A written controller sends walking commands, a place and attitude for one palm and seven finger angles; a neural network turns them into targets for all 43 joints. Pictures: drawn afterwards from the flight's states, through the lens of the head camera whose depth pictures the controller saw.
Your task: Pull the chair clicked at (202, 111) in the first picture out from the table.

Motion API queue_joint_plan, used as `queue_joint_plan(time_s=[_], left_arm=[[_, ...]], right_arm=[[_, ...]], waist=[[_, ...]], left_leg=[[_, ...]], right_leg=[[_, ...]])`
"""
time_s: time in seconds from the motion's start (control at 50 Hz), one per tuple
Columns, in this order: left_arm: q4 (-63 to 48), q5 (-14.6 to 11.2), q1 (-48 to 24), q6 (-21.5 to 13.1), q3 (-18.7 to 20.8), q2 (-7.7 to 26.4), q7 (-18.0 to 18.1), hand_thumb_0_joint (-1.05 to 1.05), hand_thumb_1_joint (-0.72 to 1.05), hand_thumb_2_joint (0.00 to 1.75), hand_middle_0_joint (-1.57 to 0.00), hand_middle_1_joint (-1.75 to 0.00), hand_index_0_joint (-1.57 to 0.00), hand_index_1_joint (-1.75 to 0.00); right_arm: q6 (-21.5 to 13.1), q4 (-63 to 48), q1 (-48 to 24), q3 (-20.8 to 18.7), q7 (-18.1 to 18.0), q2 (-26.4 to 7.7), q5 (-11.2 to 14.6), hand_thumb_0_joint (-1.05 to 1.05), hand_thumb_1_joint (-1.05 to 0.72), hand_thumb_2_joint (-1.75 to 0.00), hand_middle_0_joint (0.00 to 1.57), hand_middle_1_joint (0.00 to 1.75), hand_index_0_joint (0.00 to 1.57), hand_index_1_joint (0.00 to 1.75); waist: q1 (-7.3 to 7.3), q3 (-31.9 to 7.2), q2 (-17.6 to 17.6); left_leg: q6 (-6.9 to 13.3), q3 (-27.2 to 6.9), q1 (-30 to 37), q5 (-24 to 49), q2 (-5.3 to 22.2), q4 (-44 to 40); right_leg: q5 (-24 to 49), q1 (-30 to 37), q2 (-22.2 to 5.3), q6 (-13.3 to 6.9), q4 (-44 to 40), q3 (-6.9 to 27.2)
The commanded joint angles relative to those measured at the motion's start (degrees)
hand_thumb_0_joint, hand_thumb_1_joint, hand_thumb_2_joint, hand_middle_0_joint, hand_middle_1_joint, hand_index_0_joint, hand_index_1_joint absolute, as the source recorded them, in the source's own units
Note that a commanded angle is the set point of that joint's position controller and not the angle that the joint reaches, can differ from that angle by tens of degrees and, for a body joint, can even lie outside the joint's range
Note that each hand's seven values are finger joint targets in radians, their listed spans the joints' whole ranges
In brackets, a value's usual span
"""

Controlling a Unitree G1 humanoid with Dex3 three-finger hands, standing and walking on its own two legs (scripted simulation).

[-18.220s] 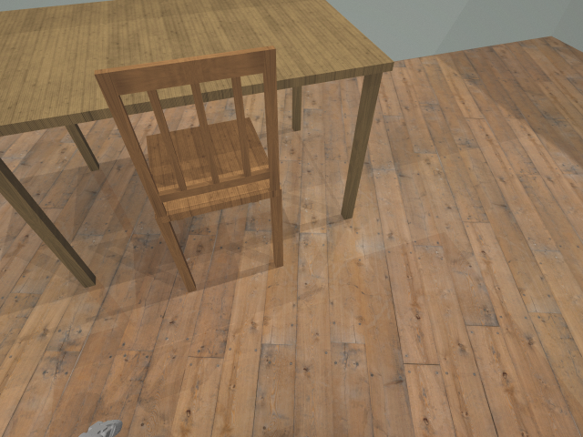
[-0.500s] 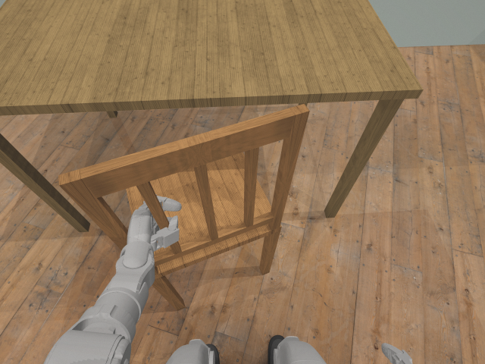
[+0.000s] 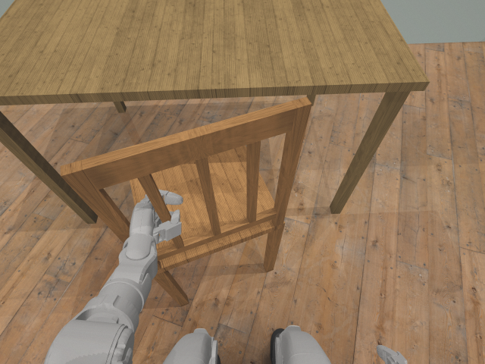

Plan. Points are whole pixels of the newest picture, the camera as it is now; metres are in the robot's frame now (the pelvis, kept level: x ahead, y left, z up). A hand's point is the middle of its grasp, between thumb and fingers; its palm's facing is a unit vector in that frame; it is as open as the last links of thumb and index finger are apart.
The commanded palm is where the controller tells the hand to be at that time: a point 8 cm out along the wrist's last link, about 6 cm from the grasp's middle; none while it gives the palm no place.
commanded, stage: step backward, pulling the chair out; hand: left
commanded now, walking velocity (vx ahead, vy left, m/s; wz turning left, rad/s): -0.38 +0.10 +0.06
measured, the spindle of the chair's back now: (210, 201) +0.42 +0.07 -0.06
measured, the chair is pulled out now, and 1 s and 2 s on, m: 0.17 0.19 0.20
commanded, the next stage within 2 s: none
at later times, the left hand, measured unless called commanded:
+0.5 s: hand (174, 231) +0.35 +0.13 -0.05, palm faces +0.00 -0.99 -0.17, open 5.1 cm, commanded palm +0.34 +0.19 -0.05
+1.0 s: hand (172, 236) +0.34 +0.13 -0.05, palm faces +0.00 -0.98 -0.18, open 5.1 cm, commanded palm +0.33 +0.19 -0.05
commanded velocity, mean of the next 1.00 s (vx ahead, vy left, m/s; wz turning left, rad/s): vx -0.38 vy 0.01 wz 0.02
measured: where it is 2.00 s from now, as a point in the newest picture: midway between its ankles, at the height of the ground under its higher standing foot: outside the picture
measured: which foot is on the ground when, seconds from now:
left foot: up 0.00-0.08, down 0.10-1.00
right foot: down 0.00-1.00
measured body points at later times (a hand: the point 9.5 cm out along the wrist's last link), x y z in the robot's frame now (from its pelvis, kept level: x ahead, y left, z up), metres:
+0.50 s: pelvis -0.03 +0.02 +0.00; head +0.06 +0.02 +0.44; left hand +0.35 +0.18 -0.04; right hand +0.06 -0.24 -0.13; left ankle -0.01 +0.15 -0.71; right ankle +0.11 -0.12 -0.71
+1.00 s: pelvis -0.03 +0.02 +0.01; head +0.05 +0.01 +0.45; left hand +0.33 +0.19 -0.04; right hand +0.04 -0.26 -0.12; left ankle -0.01 +0.15 -0.71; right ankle +0.09 -0.12 -0.71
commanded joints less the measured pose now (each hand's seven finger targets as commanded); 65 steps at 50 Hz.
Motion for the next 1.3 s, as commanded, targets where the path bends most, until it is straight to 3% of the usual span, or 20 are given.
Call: queue_joint_plan(time_s=[0.0, 0.04, 0.06, 0.08, 0.1, 0.12, 0.14, 0.18, 0.26, 0.32, 0.36, 0.42, 0.48, 0.52, 0.6, 0.66, 0.8, 0.98, 1.18, 1.28], left_arm=[[-10.4, 2.8, -16.8, -1.9, 0.3, 12.2, 0.2, 0.0, 0.9, 0.9, -0.5, -1.45, -0.5, -1.45], [-11.1, 2.3, -16.8, -1.7, -0.9, 10.9, 0.0, 0.0, 0.9, 0.9, -0.5, -1.45, -0.5, -1.45], [-11.2, 2.1, -16.8, -1.3, -1.6, 10.2, 0.0, 0.0, 0.9, 0.9, -0.5, -1.45, -0.5, -1.45], [-13.4, 2.1, -18.1, -1.2, -2.8, 8.3, -0.3, 0.0, 0.9, 0.9, -0.5, -1.45, -0.5, -1.45], [-13.8, 2.0, -19.5, -1.1, -3.7, 6.7, -0.7, 0.0, 0.9, 0.9, -0.5, -1.45, -0.5, -1.45], [-16.1, 1.9, -21.0, -1.3, -4.7, 5.3, -1.5, 0.0, 0.9, 0.9, -0.5, -1.45, -0.5, -1.45], [-18.7, 2.5, -23.8, -1.8, -5.9, 4.6, -1.9, 0.0, 0.9, 0.9, -0.5, -1.45, -0.5, -1.45], [-16.9, 2.7, -22.1, -1.3, -4.8, 5.6, -1.7, 0.0, 0.9, 0.9, -0.5, -1.45, -0.5, -1.45], [-15.1, 2.7, -18.3, -1.1, -2.9, 8.3, -1.7, 0.0, 0.9, 0.9, -0.5, -1.45, -0.5, -1.45], [-13.7, 2.5, -17.2, -1.2, -2.0, 9.8, -1.7, 0.0, 0.9, 0.9, -0.5, -1.45, -0.5, -1.45], [-12.3, 2.4, -15.9, -0.9, -0.9, 11.3, -1.4, 0.0, 0.9, 0.9, -0.5, -1.45, -0.5, -1.45], [-13.3, 2.8, -16.8, -1.0, -1.3, 10.2, -1.2, 0.0, 0.9, 0.9, -0.5, -1.45, -0.5, -1.45], [-16.0, 2.7, -17.1, -1.2, -2.6, 8.5, -1.1, 0.0, 0.9, 0.9, -0.5, -1.45, -0.5, -1.45], [-17.4, 2.6, -19.1, -1.3, -3.8, 6.8, -1.3, 0.0, 0.9, 0.9, -0.5, -1.45, -0.5, -1.45], [-16.1, 2.6, -20.1, -1.5, -3.3, 7.8, -1.2, 0.0, 0.9, 0.9, -0.5, -1.45, -0.5, -1.45], [-14.4, 2.9, -20.4, -1.7, -3.4, 9.0, -1.3, 0.0, 0.9, 0.9, -0.5, -1.45, -0.5, -1.45], [-12.3, 2.8, -18.3, -2.8, -2.3, 9.8, -0.9, 0.0, 0.9, 0.9, -0.5, -1.45, -0.5, -1.45], [-13.3, 3.1, -17.8, -3.4, -1.6, 10.7, -0.6, 0.0, 0.9, 0.9, -0.5, -1.45, -0.5, -1.45], [-12.0, 3.2, -17.7, -3.1, -1.2, 11.7, -0.6, 0.0, 0.9, 0.9, -0.5, -1.45, -0.5, -1.45], [-12.4, 3.4, -18.3, -3.4, -1.8, 10.3, -0.5, 0.0, 0.9, 0.9, -0.5, -1.45, -0.5, -1.45]], right_arm=[[-2.4, -3.8, 3.0, -2.2, -0.2, -7.6, 0.1, 0.0, -0.9, -0.9, 0.2, 0.3, 0.2, 0.3], [-2.4, -3.3, 3.7, -2.0, -0.8, -8.2, 0.2, 0.0, -0.9, -0.9, 0.2, 0.3, 0.2, 0.3], [-2.4, -4.0, 2.8, -2.5, -1.4, -9.7, 0.0, 0.0, -0.9, -0.9, 0.2, 0.3, 0.2, 0.3], [-2.2, -5.1, 2.6, -2.8, -1.6, -10.0, -0.2, 0.0, -0.9, -0.9, 0.2, 0.3, 0.2, 0.3], [-1.7, -5.7, 3.0, -3.1, -1.6, -9.4, -0.1, 0.0, -0.9, -0.9, 0.2, 0.3, 0.2, 0.3], [-1.2, -6.4, 3.5, -3.4, -1.1, -8.0, -0.2, 0.0, -0.9, -0.9, 0.2, 0.3, 0.2, 0.3], [-0.7, -7.2, 2.5, -3.2, -1.0, -7.8, -0.9, 0.0, -0.9, -0.9, 0.2, 0.3, 0.2, 0.3], [0.0, -7.3, 2.5, -3.5, -1.3, -8.1, -0.9, 0.0, -0.9, -0.9, 0.2, 0.3, 0.2, 0.3], [1.5, -7.4, 4.0, -4.1, -1.4, -8.0, -0.5, 0.0, -0.9, -0.9, 0.2, 0.3, 0.2, 0.3], [1.8, -6.7, 4.3, -3.7, -1.4, -7.2, -0.2, 0.0, -0.9, -0.9, 0.2, 0.3, 0.2, 0.3], [1.5, -6.3, 4.2, -3.4, -1.5, -7.5, 0.0, 0.0, -0.9, -0.9, 0.2, 0.3, 0.2, 0.3], [1.2, -6.3, 3.5, -2.7, -1.4, -7.4, -0.1, 0.0, -0.9, -0.9, 0.2, 0.3, 0.2, 0.3], [1.6, -8.0, 1.3, -2.8, -1.9, -8.7, -0.4, 0.0, -0.9, -0.9, 0.2, 0.3, 0.2, 0.3], [1.6, -9.5, 0.1, -2.5, -1.7, -7.9, -0.4, 0.0, -0.9, -0.9, 0.2, 0.3, 0.2, 0.3], [1.5, -8.0, 3.5, -3.6, -2.0, -7.5, -0.3, 0.0, -0.9, -0.9, 0.2, 0.3, 0.2, 0.3], [1.5, -6.2, 4.8, -4.1, -2.1, -8.1, -0.4, 0.0, -0.9, -0.9, 0.2, 0.3, 0.2, 0.3], [0.9, -5.8, 4.3, -3.5, -2.2, -7.6, 0.0, 0.0, -0.9, -0.9, 0.2, 0.3, 0.2, 0.3], [0.5, -6.8, 4.0, -3.7, -2.2, -7.8, 0.2, 0.0, -0.9, -0.9, 0.2, 0.3, 0.2, 0.3], [1.2, -6.0, 5.1, -3.8, -2.2, -7.7, 0.3, 0.0, -0.9, -0.9, 0.2, 0.3, 0.2, 0.3], [1.0, -6.7, 4.1, -3.5, -2.4, -8.0, 0.3, 0.0, -0.9, -0.9, 0.2, 0.3, 0.2, 0.3]], waist=[[1.63, -25.1, -6.6], [0.81, -23.9, -4.1], [1.32, -22.1, 0.7], [2.08, -22.4, 6.6], [2.53, -23.5, 5.9], [2.23, -27.4, 5.4], [1.63, -27.1, 9.6], [1.76, -25.5, 9.7], [1.34, -28.5, 0.4], [1.39, -29.2, -6.1], [1.86, -28.0, -8.2], [1.29, -27.2, -6.7], [2.04, -24.9, 6.8], [2.76, -22.1, 9.9], [1.64, -25.0, 2.9], [1.35, -23.8, -0.7], [1.69, -25.8, 0.1], [1.9, -26.1, 3.0], [1.44, -26.7, -1.1], [1.71, -25.8, 4.3]], left_leg=[[-0.2, -4.7, 8.9, -0.6, 2.6, -5.6], [0.1, -3.4, 11.9, 8.4, 3.4, -21.8], [1.7, -8.1, 10.9, 14.3, 7.5, -28.4], [3.6, -12.5, 9.9, 25.7, 11.8, -27.6], [4.4, -12.2, 10.4, 36.7, 14.2, -23.8], [3.7, -9.4, 13.2, 37.1, 14.0, -22.8], [2.9, -7.5, 12.5, 36.6, 13.3, -22.5], [1.9, -6.8, 10.0, 35.0, 13.1, -22.1], [-0.4, -4.2, 8.4, 24.4, 8.8, -15.8], [-1.1, -1.9, 9.1, 4.0, 3.9, -11.7], [-0.8, -1.9, 9.6, -1.4, 2.7, -10.6], [0.1, -1.8, 11.9, 2.2, 3.7, -17.5], [2.9, -7.5, 8.0, 14.3, 10.9, -27.8], [3.7, -7.8, 1.5, 14.8, 14.0, -29.2], [1.5, -4.1, 7.2, 24.9, 11.5, -20.7], [0.0, -3.3, 9.4, 15.0, 8.0, -17.3], [0.8, -3.2, 10.5, 13.6, 7.6, -20.5], [1.0, -3.0, 10.4, 17.5, 9.1, -23.1], [0.1, -1.5, 12.9, 13.6, 6.5, -19.3], [1.1, -3.8, 11.5, 19.3, 9.8, -24.9]], right_leg=[[6.1, 17.0, -16.8, -6.1, -13.8, 12.1], [9.4, 17.5, -12.8, -2.5, -8.5, 7.8], [8.1, 17.0, -8.3, -0.6, -4.2, 5.3], [8.7, 16.2, -4.1, 1.2, 1.0, 2.6], [11.4, 17.5, -2.6, 1.2, 3.2, 2.3], [9.7, 19.3, -2.9, 1.0, 2.5, 2.6], [12.3, 19.5, -3.9, 1.0, 3.2, 2.7], [13.3, 19.9, -3.9, 0.5, 3.9, 3.1], [24.5, 22.4, -9.2, -2.3, -1.5, 7.9], [15.6, 21.2, -14.0, -3.7, -11.0, 12.3], [7.6, 19.6, -15.2, -4.2, -14.7, 12.7], [1.8, 18.0, -12.8, -1.9, -14.5, 8.9], [-1.4, 18.7, -4.0, 1.6, -3.9, 2.8], [-3.3, 21.3, -2.2, 1.2, 2.8, 2.0], [15.3, 21.6, -5.5, -0.3, -0.3, 5.4], [11.3, 16.5, -8.8, -2.4, -6.9, 9.2], [3.4, 17.5, -7.4, -0.2, -9.7, 7.5], [4.5, 18.3, -5.3, 0.4, -7.8, 5.9], [6.7, 16.9, -8.8, -1.0, -12.4, 8.4], [4.6, 17.4, -4.3, 0.7, -7.4, 4.5]])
